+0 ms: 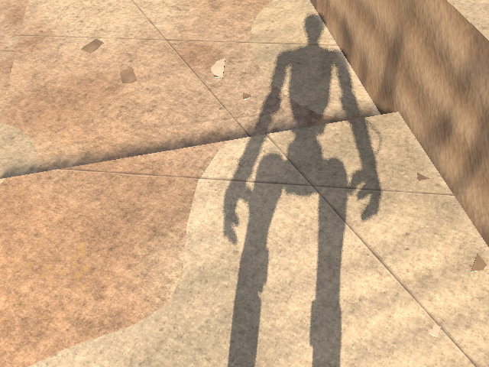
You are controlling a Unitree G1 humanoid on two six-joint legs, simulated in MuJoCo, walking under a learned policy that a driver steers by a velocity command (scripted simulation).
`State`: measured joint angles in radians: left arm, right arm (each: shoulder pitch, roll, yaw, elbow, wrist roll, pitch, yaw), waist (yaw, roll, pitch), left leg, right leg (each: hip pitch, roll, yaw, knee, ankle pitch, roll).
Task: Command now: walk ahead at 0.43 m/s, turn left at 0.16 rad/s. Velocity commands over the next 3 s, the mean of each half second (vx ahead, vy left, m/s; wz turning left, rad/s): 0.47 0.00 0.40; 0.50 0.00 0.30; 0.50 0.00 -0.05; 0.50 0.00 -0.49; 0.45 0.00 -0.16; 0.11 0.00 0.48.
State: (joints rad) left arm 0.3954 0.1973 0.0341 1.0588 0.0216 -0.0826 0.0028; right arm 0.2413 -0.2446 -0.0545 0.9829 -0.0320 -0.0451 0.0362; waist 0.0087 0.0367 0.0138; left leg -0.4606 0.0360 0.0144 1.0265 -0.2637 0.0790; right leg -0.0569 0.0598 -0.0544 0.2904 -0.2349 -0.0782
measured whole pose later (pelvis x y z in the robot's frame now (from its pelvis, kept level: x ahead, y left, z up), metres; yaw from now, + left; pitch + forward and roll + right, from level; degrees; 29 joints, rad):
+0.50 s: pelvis +0.27 +0.05 -0.01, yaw +15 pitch +0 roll +1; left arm 0.17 0.22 0.03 0.88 0.04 -0.08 0.00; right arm 0.29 -0.26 -0.07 0.97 -0.01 -0.04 0.01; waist -0.01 -0.01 0.06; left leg -0.21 -0.17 0.03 0.39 -0.18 0.17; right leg -0.54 -0.09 0.03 1.16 -0.30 -0.01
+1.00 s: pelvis +0.58 +0.08 -0.01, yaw +23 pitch +0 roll +0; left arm 0.21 0.24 0.04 0.86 0.03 -0.07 -0.01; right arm 0.33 -0.26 -0.05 0.92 -0.03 -0.06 0.01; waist -0.03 0.03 0.05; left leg -0.35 -0.05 -0.06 1.16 -0.33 0.08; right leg -0.28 0.06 -0.07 0.44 -0.17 -0.08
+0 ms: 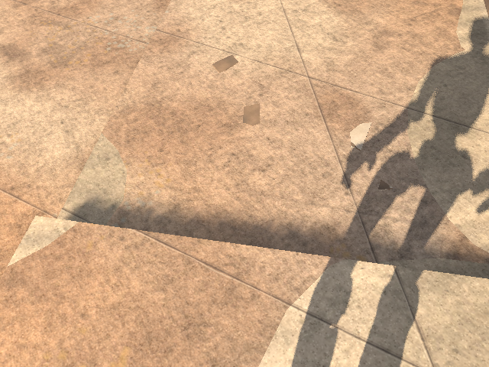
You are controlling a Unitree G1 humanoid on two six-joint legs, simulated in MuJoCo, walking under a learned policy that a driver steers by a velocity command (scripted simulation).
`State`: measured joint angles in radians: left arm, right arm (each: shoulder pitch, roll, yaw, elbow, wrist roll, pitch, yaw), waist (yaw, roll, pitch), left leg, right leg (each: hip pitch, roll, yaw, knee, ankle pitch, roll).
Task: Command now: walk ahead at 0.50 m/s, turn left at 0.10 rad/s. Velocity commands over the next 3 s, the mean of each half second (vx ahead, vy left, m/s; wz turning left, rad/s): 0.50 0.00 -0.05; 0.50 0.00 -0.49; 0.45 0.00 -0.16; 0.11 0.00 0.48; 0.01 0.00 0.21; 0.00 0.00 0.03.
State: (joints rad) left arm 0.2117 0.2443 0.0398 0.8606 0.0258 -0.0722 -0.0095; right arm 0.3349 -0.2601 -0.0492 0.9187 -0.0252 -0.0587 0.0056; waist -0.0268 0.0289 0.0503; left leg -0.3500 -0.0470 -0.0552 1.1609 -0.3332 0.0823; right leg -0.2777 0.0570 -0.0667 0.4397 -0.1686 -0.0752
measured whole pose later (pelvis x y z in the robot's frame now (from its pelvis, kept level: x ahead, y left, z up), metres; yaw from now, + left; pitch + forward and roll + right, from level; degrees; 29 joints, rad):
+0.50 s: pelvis +0.26 +0.05 +0.00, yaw -4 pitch +0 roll -1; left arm 0.39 0.24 0.05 0.96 0.01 -0.04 0.00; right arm 0.15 -0.22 -0.03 0.84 -0.03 -0.07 0.00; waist 0.04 -0.03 0.04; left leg -0.31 -0.01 0.12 0.48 -0.18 0.07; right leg -0.33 0.00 0.00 1.10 -0.37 -0.08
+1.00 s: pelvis +0.51 -0.02 -0.02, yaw -21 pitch +0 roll +0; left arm 0.11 0.24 0.06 0.78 0.03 -0.02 -0.03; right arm 0.38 -0.22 -0.05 0.92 -0.01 -0.04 -0.01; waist -0.03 0.00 0.07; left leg -0.18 0.06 0.15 1.11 -0.47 0.00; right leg -0.42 0.08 -0.11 0.62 -0.21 -0.16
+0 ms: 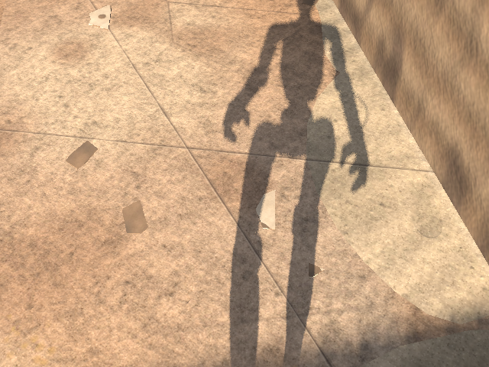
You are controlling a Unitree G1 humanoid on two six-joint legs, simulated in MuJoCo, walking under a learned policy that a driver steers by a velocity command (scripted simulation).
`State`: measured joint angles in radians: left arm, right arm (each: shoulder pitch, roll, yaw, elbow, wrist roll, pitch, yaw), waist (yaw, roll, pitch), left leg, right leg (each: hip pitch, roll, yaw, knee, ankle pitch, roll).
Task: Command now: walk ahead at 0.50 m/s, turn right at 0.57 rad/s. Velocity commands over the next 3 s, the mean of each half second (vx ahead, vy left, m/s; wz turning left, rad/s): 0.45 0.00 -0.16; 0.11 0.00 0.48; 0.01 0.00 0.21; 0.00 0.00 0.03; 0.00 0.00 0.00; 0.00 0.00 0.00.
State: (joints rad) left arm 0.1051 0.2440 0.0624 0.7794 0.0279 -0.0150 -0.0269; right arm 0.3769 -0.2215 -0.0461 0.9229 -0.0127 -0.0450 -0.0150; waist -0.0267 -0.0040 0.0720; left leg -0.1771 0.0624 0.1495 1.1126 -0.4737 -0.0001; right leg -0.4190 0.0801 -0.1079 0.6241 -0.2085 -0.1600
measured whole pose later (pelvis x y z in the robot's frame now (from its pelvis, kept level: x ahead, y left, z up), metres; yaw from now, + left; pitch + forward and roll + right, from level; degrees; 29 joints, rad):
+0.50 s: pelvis +0.26 +0.02 -0.01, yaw -2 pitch +1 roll -3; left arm 0.43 0.26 0.04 0.93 0.03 -0.11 0.04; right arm 0.14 -0.27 -0.06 0.79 -0.03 -0.04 0.06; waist 0.06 0.04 0.03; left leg -0.55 0.04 -0.04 0.47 0.38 0.06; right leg 0.06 0.13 -0.03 0.48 -0.56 -0.09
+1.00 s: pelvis +0.42 +0.04 -0.11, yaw +15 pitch +2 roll -1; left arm 0.04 0.19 -0.02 0.64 0.06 0.06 0.04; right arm 0.31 -0.24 -0.05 0.78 -0.02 0.03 -0.04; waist -0.08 -0.04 0.03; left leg -0.40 -0.16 -0.16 0.54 -0.16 0.08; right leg -0.76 0.01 0.09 1.11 -0.17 0.07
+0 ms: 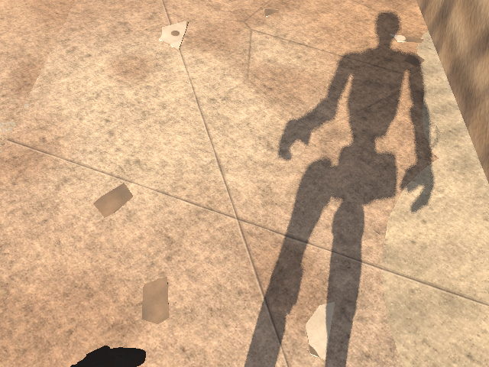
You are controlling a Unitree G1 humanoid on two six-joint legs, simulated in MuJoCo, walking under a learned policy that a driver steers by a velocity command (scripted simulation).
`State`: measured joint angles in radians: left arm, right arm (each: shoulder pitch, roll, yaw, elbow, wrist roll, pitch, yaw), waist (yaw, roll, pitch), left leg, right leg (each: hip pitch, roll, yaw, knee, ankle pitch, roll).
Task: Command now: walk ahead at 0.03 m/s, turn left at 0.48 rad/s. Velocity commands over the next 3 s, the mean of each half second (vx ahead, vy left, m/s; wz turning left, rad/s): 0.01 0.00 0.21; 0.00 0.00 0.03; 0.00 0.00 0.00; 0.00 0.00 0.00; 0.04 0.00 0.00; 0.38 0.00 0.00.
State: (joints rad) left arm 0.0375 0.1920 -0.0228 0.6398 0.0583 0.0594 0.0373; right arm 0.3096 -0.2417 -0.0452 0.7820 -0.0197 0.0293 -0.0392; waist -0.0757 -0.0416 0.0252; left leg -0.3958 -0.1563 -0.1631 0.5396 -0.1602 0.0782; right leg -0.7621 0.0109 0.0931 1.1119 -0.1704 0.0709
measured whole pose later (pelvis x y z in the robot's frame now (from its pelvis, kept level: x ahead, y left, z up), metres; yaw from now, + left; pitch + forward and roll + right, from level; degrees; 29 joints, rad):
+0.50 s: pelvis +0.04 -0.06 +0.01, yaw +5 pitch +0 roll +1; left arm 0.31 0.21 0.01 0.73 0.03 0.01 0.02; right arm 0.23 -0.25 -0.03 0.77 -0.02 0.05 0.01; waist 0.02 0.04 0.00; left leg -0.23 -0.05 -0.07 0.49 -0.27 0.00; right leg -0.28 0.06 0.03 0.52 -0.24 -0.05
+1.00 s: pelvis +0.06 -0.05 +0.01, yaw +5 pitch -2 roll +0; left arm 0.27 0.19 0.04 0.97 0.02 -0.01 0.02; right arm 0.26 -0.19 -0.02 1.02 -0.02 -0.01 -0.03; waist 0.01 0.00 0.04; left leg -0.11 -0.05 -0.06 0.42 -0.26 0.02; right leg -0.16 0.06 0.04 0.43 -0.22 -0.04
